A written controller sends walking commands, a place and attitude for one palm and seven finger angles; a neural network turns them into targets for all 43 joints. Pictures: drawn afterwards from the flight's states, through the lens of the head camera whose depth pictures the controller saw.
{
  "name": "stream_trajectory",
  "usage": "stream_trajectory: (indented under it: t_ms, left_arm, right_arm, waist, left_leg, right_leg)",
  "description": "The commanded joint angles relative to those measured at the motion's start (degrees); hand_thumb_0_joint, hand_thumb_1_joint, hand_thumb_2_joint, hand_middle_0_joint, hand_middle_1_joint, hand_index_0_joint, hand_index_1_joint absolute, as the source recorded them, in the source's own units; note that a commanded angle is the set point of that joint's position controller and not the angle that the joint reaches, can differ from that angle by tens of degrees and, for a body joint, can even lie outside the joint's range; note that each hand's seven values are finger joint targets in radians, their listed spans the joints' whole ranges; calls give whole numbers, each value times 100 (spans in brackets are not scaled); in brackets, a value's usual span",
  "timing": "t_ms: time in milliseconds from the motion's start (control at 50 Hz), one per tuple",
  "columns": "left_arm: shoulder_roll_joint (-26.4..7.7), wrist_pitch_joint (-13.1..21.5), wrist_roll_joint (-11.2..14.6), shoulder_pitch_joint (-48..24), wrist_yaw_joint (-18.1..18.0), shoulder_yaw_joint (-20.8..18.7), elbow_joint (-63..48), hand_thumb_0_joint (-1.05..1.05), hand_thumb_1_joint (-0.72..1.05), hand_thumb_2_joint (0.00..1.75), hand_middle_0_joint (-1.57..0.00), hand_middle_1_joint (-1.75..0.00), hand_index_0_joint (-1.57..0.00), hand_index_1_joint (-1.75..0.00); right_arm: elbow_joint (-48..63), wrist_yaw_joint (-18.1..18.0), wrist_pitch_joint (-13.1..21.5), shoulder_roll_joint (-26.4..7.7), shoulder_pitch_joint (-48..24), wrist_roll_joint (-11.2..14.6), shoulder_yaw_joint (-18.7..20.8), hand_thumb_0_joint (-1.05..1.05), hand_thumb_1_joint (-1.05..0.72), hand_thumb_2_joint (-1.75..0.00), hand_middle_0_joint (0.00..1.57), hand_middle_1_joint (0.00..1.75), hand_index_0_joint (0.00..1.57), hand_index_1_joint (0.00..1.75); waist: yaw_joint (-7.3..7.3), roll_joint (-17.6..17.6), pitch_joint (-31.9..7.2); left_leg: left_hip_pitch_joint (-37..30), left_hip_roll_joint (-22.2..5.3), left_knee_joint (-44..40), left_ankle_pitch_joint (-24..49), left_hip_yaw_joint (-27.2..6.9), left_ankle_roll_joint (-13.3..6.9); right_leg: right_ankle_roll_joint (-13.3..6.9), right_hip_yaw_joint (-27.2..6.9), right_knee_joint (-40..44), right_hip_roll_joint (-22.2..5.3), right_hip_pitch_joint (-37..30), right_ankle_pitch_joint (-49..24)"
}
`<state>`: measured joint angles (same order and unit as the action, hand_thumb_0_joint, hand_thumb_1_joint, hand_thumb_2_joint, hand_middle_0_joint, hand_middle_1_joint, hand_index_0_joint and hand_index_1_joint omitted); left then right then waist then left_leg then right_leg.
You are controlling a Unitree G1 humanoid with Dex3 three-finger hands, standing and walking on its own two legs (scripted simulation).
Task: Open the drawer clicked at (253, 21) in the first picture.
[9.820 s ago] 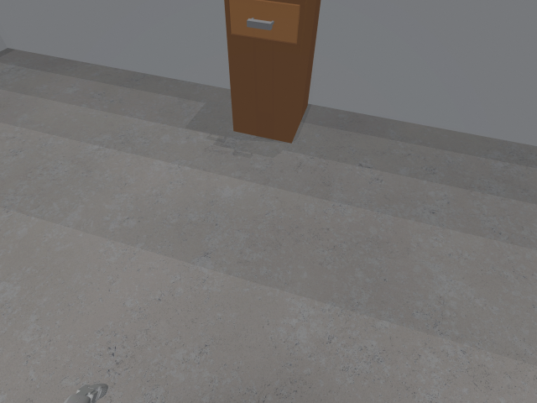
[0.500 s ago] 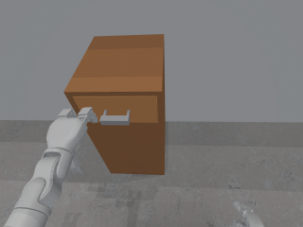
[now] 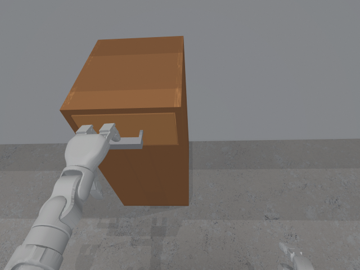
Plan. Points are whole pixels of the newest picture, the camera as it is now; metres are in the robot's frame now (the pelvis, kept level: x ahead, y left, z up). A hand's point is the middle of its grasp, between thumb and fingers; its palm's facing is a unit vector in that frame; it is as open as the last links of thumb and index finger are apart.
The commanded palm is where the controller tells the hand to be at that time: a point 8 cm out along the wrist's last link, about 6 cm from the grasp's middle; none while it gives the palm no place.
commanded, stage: move the hooked fingers above the handle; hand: left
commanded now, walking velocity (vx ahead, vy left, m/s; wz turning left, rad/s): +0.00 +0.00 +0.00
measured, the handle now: (126, 138) +0.52 +0.24 -0.09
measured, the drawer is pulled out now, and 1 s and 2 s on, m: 0.00 0.00 0.00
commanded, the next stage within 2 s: lower the fingers behind the handle in 1.72 s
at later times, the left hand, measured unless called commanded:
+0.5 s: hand (105, 151) +0.40 +0.24 +0.01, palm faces -0.06 -0.05 -1.00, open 13.9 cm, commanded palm +0.39 +0.25 +0.06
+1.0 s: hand (118, 141) +0.46 +0.24 -0.03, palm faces -0.07 -0.03 -1.00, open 13.9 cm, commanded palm +0.45 +0.24 +0.02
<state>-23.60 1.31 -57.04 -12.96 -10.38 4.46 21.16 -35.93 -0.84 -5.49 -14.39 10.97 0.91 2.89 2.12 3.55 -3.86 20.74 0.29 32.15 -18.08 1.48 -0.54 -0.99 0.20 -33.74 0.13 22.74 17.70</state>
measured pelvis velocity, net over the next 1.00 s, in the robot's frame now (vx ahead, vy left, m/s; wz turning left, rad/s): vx -0.01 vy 0.03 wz -0.02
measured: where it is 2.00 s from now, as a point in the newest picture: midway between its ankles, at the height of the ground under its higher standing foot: outside the picture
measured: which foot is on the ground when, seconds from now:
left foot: down 0.00-1.00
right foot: down 0.00-1.00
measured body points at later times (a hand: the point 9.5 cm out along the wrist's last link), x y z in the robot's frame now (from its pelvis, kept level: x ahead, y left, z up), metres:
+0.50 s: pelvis +0.00 +0.01 -0.01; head +0.06 -0.01 +0.43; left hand +0.40 +0.24 +0.06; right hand +0.08 -0.27 -0.14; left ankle -0.02 +0.12 -0.73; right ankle -0.01 -0.11 -0.73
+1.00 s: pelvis -0.01 +0.03 -0.03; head +0.09 +0.03 +0.41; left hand +0.46 +0.24 +0.02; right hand -0.01 -0.25 -0.16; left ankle -0.02 +0.12 -0.73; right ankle -0.01 -0.11 -0.73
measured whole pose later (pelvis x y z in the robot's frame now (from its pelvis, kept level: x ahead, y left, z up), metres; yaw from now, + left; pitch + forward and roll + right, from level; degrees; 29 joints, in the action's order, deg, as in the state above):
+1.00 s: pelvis -0.01 +0.03 -0.03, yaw -1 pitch +20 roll -2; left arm -26.4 4.1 -63.9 -43.3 -21.5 0.7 61.8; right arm -39.8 0.7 -6.5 -14.5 20.7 -1.6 4.1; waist -7.0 2.5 -8.7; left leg 45.1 -0.2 48.5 -23.7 2.2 -2.6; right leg 0.9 -0.5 -45.6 0.4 45.3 20.5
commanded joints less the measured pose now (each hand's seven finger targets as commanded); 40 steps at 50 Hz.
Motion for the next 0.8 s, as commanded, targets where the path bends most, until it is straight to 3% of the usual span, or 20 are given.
stream_trajectory:
  t_ms: [0,60,80,100,120,200,300,380,420,440,500,560,640,660,700,760,780]
  left_arm:
    - [-1489,11,-53,-1914,-340,-852,-760,0,-50,30,-30,-120,-30,-120]
    - [-1453,118,-97,-2153,-384,-799,-744,0,-50,30,-30,-120,-30,-120]
    - [-1271,132,-70,-2135,-391,-633,-619,0,-50,30,-30,-120,-30,-120]
    - [-1402,178,-87,-2409,-417,-715,-509,0,-50,30,-30,-120,-30,-120]
    - [-1267,192,-78,-2402,-426,-607,-369,0,-50,30,-30,-120,-30,-120]
    - [-1580,301,-136,-2613,-498,-871,115,0,-50,30,-30,-120,-30,-120]
    - [-1521,414,-228,-3204,-580,-741,722,0,-50,30,-30,-120,-30,-120]
    - [-1726,582,-293,-3344,-704,-943,1002,0,-50,30,-30,-120,-30,-120]
    - [-1523,636,-306,-3479,-770,-783,1143,0,-50,30,-30,-120,-30,-120]
    - [-1599,649,-332,-3515,-817,-861,1266,0,-50,30,-30,-120,-30,-120]
    - [-1522,589,-409,-3921,-944,-720,1669,0,-50,30,-30,-120,-30,-120]
    - [-1798,606,-465,-4240,-1059,-928,1725,0,-50,30,-30,-120,-30,-120]
    - [-1528,540,-537,-4466,-1177,-704,2093,0,-50,30,-30,-120,-30,-120]
    - [-1483,533,-531,-4641,-1194,-676,2142,0,-50,30,-30,-120,-30,-120]
    - [-1621,481,-558,-4568,-1242,-802,2380,0,-50,30,-30,-120,-30,-120]
    - [-1575,405,-585,-4811,-1294,-730,2657,0,-50,30,-30,-120,-30,-120]
    - [-1721,376,-622,-4880,-1307,-818,2768,0,-50,30,-30,-120,-30,-120]
  right_arm:
    - [735,-69,237,-653,-222,36,217,0,-90,-90,20,30,20,30]
    - [694,-75,229,-671,-100,13,272,0,-90,-90,20,30,20,30]
    - [692,-72,238,-650,-55,24,276,0,-90,-90,20,30,20,30]
    - [616,-84,233,-684,-8,25,287,0,-90,-90,20,30,20,30]
    - [617,-85,238,-673,46,18,301,0,-90,-90,20,30,20,30]
    - [523,-97,215,-726,228,10,331,0,-90,-90,20,30,20,30]
    - [455,-80,171,-763,451,10,354,0,-90,-90,20,30,20,30]
    - [420,-67,143,-776,658,-42,396,0,-90,-90,20,30,20,30]
    - [399,-44,120,-769,695,-52,412,0,-90,-90,20,30,20,30]
    - [363,-33,112,-787,743,-56,423,0,-90,-90,20,30,20,30]
    - [285,-2,90,-831,867,-66,419,0,-90,-90,20,30,20,30]
    - [266,-5,55,-857,1009,-115,433,0,-90,-90,20,30,20,30]
    - [192,33,43,-850,1150,-134,450,0,-90,-90,20,30,20,30]
    - [148,43,38,-863,1204,-156,453,0,-90,-90,20,30,20,30]
    - [137,53,25,-892,1279,-163,457,0,-90,-90,20,30,20,30]
    - [82,65,11,-912,1368,-192,438,0,-90,-90,20,30,20,30]
    - [64,65,6,-941,1419,-181,431,0,-90,-90,20,30,20,30]
  waist:
    - [-20,-500,-1555]
    - [-79,-330,-1821]
    - [-114,-296,-1770]
    - [-187,-315,-1701]
    - [-199,-334,-1693]
    - [-209,-463,-1875]
    - [-346,-332,-1815]
    - [-312,-267,-2285]
    - [-389,-247,-2260]
    - [-407,-269,-2249]
    - [-547,-264,-2080]
    - [-534,-270,-2508]
    - [-640,-12,-2482]
    - [-712,-143,-2522]
    - [-666,-67,-2546]
    - [-767,-136,-2535]
    - [-771,-211,-2474]
  left_leg:
    - [-246,181,-119,1953,130,-204]
    - [-327,182,-33,2059,117,-203]
    - [-319,185,-7,2000,113,-206]
    - [-279,167,36,1954,109,-207]
    - [-243,179,64,1928,117,-213]
    - [-14,184,178,1924,119,-226]
    - [186,171,309,1771,116,-221]
    - [235,170,464,1975,94,-232]
    - [276,154,527,1985,94,-225]
    - [298,137,560,1992,83,-222]
    - [454,117,621,1815,64,-225]
    - [487,115,720,1970,23,-228]
    - [431,71,824,2021,5,-200]
    - [433,46,852,2091,-42,-206]
    - [512,45,889,2036,-18,-193]
    - [650,28,945,2016,-52,-200]
    - [765,19,952,1892,-48,-202]
  right_leg:
    - [-124,-63,264,93,-921,-2118]
    - [-137,-62,188,122,-847,-2124]
    - [-138,-37,172,116,-756,-2054]
    - [-139,-42,157,121,-615,-2006]
    - [-132,-28,145,123,-577,-1991]
    - [-122,-64,50,114,-597,-2116]
    - [-135,-14,-54,130,-211,-1869]
    - [-156,-47,-202,149,-282,-2056]
    - [-151,-12,-252,160,-83,-2020]
    - [-161,7,-279,175,15,-1965]
    - [-162,36,-313,188,350,-1709]
    - [-174,23,-435,203,266,-1773]
    - [-189,86,-519,240,689,-1600]
    - [-188,109,-546,248,734,-1593]
    - [-185,96,-575,263,785,-1560]
    - [-184,117,-611,274,919,-1504]
    - [-173,116,-633,272,958,-1431]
